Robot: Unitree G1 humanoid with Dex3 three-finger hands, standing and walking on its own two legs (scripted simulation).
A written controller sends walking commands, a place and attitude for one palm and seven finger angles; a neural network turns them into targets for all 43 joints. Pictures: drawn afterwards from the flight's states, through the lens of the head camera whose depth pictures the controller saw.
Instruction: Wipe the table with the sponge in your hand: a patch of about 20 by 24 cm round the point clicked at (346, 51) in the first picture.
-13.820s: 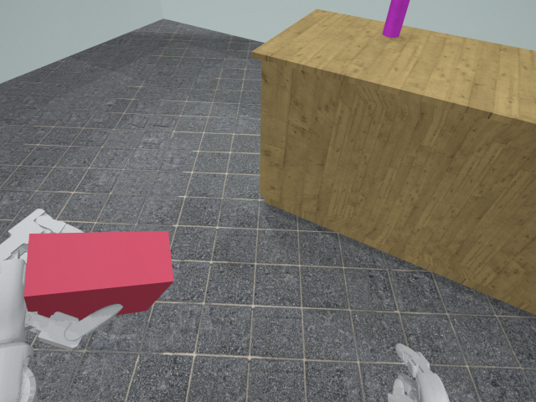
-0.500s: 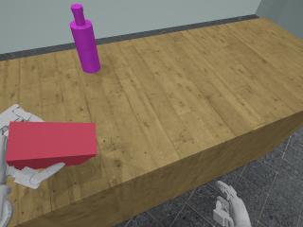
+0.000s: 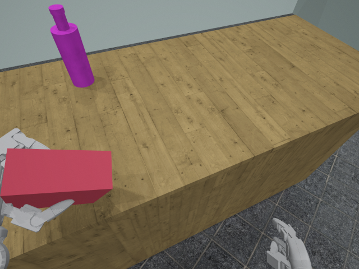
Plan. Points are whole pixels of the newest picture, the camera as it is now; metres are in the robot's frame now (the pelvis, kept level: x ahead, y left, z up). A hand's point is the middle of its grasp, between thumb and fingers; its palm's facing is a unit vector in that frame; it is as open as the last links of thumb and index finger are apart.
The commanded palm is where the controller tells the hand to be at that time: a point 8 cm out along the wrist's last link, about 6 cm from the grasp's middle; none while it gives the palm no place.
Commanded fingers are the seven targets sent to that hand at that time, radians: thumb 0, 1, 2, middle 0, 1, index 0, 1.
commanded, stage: shuffle to correct the standing spot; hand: left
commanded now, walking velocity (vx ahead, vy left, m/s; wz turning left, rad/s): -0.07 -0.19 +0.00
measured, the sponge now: (74, 181) +0.23 +0.19 +0.14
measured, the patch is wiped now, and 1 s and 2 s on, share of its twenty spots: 0.00 0.00 0.00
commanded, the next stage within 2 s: none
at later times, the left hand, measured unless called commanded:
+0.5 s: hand (30, 183) +0.21 +0.25 +0.16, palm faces +0.30 -0.86 -0.42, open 10.2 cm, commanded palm +0.15 +0.29 +0.18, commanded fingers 0.00 0.10 1.30 -1.20 -1.60 -1.20 -1.60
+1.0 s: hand (28, 182) +0.21 +0.25 +0.17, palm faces +0.30 -0.85 -0.43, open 10.2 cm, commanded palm +0.15 +0.29 +0.18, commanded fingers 0.00 0.10 1.30 -1.20 -1.60 -1.20 -1.60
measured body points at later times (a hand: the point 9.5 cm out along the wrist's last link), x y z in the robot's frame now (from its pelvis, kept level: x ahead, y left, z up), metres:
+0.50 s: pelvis -0.01 +0.01 +0.00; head +0.03 +0.02 +0.45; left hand +0.19 +0.29 +0.18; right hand +0.16 -0.22 -0.08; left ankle +0.02 +0.14 -0.73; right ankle -0.01 -0.05 -0.73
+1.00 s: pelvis -0.01 +0.01 +0.00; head +0.03 +0.02 +0.45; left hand +0.19 +0.29 +0.19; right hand +0.17 -0.22 -0.08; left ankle +0.02 +0.14 -0.73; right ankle -0.01 -0.05 -0.73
